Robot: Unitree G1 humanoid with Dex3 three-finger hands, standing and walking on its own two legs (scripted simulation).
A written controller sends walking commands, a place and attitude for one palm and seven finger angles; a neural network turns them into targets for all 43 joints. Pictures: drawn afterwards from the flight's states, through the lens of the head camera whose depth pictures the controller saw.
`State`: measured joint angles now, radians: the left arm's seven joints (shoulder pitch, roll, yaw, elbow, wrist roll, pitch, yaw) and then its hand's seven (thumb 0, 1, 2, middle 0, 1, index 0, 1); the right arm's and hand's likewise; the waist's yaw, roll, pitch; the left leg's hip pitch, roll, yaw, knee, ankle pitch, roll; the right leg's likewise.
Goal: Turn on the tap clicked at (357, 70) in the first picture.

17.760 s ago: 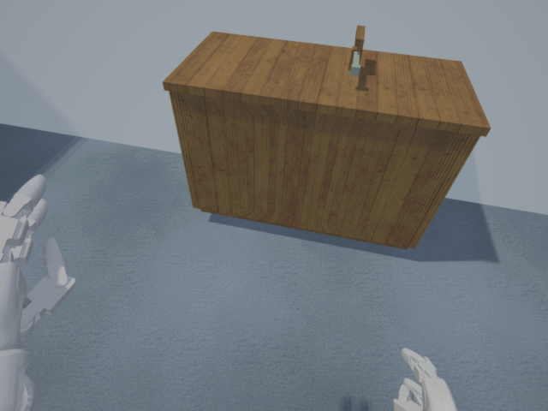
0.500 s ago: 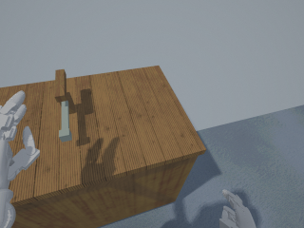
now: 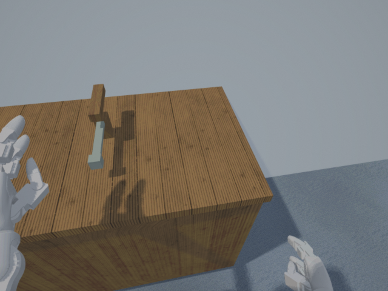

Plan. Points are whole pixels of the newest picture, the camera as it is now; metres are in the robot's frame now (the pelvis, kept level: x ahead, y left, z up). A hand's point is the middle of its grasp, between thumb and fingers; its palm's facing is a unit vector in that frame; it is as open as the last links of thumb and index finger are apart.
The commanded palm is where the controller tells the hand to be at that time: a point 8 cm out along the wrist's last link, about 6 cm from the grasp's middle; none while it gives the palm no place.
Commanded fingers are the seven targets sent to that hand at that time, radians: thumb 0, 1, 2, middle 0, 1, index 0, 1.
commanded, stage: turn the palm inward beside the body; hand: left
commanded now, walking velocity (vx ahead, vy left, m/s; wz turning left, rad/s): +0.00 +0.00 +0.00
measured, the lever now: (96, 161) +0.37 +0.29 +0.03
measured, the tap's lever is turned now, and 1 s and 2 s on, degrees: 0 0 0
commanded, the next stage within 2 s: reach beside the lever's end, fingers flat in 1.74 s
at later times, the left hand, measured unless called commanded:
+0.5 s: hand (66, 208) +0.19 +0.23 +0.15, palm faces +0.45 -0.86 -0.26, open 7.4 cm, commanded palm +0.15 +0.26 +0.16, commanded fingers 0.00 0.90 0.90 -0.20 -0.30 -0.20 -0.30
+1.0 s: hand (66, 215) +0.19 +0.23 +0.14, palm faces +0.46 -0.87 -0.19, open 7.4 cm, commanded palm +0.14 +0.27 +0.15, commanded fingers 0.00 0.90 0.90 -0.20 -0.30 -0.20 -0.30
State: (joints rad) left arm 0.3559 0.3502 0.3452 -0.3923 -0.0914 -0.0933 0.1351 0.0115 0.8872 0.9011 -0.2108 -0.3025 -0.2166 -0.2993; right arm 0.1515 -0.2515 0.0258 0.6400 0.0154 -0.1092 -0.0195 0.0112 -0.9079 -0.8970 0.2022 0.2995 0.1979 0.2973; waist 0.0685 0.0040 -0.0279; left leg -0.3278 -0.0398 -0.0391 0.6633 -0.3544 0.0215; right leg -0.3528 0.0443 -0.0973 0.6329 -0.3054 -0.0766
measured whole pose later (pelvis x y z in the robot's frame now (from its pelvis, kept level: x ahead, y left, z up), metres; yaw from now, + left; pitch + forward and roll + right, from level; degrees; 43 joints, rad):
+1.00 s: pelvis +0.01 -0.01 +0.00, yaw +1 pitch +2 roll +0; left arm 0.54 0.26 0.23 -0.50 -0.20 0.04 0.17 0.01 0.89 0.90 -0.20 -0.30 -0.21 -0.30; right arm 0.21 -0.24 0.05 0.61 0.05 -0.23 -0.07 0.01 -0.91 -0.90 0.20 0.30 0.20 0.30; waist 0.08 0.05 -0.09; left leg -0.35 -0.04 -0.06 0.70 -0.38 0.01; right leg -0.38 0.04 -0.12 0.68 -0.34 -0.09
